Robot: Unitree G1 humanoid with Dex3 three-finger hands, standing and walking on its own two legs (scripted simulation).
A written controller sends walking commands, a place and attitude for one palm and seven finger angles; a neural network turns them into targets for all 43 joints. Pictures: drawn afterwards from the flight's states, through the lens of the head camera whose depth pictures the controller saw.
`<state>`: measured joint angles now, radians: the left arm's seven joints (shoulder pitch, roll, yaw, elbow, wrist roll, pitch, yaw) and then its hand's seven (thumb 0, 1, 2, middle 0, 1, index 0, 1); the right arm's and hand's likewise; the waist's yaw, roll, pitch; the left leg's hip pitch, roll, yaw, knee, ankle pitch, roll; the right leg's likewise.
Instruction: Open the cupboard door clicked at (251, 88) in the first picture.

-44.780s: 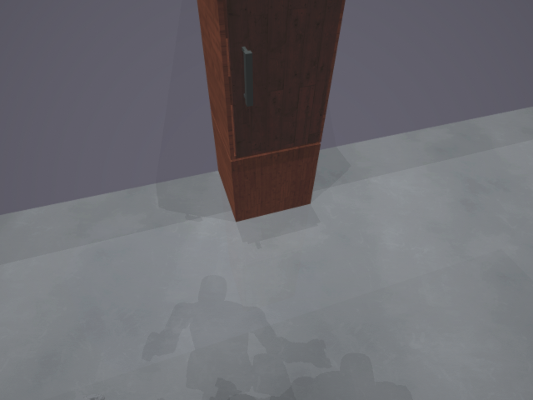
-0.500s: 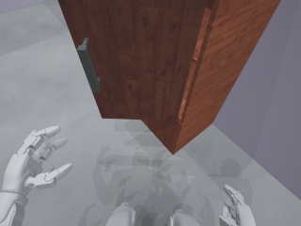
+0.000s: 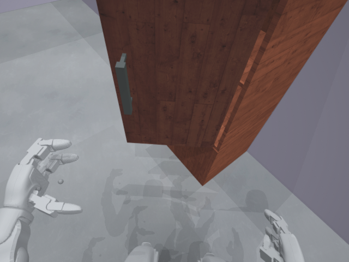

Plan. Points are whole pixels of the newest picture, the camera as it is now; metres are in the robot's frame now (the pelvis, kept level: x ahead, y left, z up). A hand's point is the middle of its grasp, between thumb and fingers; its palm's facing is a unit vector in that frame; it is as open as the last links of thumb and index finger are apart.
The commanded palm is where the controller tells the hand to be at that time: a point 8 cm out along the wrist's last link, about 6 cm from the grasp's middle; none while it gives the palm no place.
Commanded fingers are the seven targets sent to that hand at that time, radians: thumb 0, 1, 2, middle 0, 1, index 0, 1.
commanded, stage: raise the hand with hooked fingers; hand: left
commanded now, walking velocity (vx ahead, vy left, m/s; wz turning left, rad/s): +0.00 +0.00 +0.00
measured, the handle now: (126, 86) +0.54 +0.18 +0.06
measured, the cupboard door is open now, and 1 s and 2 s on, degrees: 50 50 50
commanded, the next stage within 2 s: move the hooked fingers beside the handle in 0.86 s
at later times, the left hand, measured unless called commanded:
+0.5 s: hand (52, 157) +0.29 +0.28 +0.08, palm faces +0.04 -1.00 -0.03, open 14.0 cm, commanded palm +0.26 +0.32 +0.08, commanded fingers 0.00 -0.50 0.30 -0.30 -1.20 -0.30 -1.20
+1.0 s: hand (69, 158) +0.29 +0.24 +0.08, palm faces +0.06 -1.00 -0.03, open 14.0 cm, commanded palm +0.28 +0.30 +0.08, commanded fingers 0.00 -0.50 0.30 -0.30 -1.20 -0.30 -1.20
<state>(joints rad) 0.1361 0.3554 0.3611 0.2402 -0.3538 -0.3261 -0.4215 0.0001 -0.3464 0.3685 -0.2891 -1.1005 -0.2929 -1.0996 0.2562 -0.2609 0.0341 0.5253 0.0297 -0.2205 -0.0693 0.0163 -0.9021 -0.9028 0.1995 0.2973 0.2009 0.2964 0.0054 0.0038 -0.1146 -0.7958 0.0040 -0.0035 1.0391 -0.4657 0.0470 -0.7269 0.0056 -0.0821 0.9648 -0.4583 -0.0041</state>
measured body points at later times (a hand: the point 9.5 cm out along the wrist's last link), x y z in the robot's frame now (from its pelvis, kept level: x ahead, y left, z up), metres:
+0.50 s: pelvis +0.00 +0.00 +0.01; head +0.06 +0.02 +0.46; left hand +0.29 +0.33 +0.08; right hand +0.15 -0.25 -0.06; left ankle +0.02 +0.08 -0.67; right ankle +0.01 -0.13 -0.67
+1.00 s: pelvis +0.01 -0.03 +0.01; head +0.06 -0.02 +0.46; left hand +0.29 +0.30 +0.08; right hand +0.17 -0.27 -0.07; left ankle +0.02 +0.08 -0.67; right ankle +0.01 -0.13 -0.67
